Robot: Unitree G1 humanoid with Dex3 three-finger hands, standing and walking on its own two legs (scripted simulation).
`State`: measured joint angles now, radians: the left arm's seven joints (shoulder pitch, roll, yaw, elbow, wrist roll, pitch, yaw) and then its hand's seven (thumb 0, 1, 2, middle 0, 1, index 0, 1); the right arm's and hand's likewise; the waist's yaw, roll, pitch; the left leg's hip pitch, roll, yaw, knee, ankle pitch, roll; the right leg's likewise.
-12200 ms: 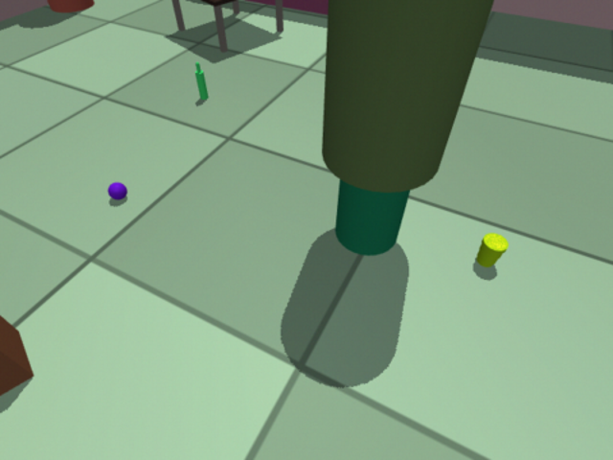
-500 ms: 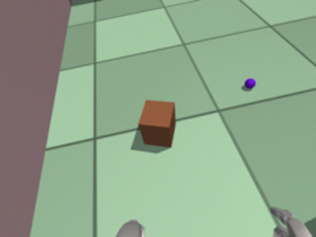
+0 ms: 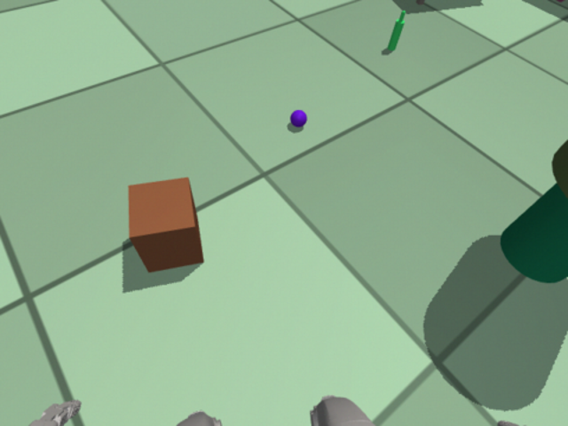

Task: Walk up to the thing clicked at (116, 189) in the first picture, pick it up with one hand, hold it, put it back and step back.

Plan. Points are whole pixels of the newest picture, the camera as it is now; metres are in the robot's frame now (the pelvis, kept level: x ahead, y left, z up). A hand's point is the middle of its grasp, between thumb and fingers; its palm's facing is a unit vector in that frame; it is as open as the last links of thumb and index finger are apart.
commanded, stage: walk up
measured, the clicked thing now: (298, 118) +1.50 -0.21 -0.71
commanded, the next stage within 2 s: stand in 1.30 s
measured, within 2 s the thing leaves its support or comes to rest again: neither
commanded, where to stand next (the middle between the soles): +0.07 -0.04 m, yaw -16 degrees
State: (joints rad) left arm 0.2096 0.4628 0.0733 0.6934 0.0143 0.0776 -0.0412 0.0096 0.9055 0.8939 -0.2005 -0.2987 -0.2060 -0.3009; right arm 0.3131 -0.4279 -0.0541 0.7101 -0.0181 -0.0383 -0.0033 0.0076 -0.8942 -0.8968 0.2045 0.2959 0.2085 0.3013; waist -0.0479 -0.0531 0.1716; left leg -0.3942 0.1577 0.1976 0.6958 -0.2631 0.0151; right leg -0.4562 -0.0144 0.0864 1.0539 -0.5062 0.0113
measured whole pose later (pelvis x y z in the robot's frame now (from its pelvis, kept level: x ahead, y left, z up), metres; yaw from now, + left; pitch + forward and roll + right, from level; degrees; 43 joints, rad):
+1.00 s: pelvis +0.00 -0.06 +0.01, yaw -16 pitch -2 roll +1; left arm 0.17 0.37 0.01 1.00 0.01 -0.06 0.01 0.01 0.90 0.89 -0.20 -0.30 -0.21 -0.30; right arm 0.15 -0.39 -0.01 0.98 0.00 -0.01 0.03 0.01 -0.90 -0.90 0.20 0.29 0.20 0.30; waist -0.01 0.04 0.07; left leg -0.25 0.05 0.06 0.60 -0.31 -0.03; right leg -0.28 0.02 0.09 0.64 -0.32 0.00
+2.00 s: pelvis +0.00 -0.04 +0.03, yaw -16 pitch -2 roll +0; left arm 0.12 0.35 0.00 1.15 0.01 -0.02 0.00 0.01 0.90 0.89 -0.20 -0.30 -0.21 -0.30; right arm 0.09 -0.34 -0.02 1.15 -0.01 -0.01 0.02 0.01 -0.90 -0.90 0.20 0.30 0.20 0.30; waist -0.01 0.00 0.06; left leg -0.13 0.03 0.05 0.33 -0.17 -0.01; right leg -0.14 0.00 0.09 0.34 -0.17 0.03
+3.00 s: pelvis +0.02 -0.04 +0.03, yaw -14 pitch -2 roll +0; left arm 0.12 0.36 -0.01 1.12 0.01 -0.01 0.00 0.01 0.90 0.89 -0.20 -0.30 -0.21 -0.30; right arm 0.09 -0.34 -0.02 1.14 -0.01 0.00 0.02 0.01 -0.90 -0.90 0.20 0.30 0.20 0.30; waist -0.01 -0.01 0.05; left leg -0.11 0.02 0.04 0.32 -0.18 -0.01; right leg -0.11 -0.02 0.07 0.32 -0.18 0.04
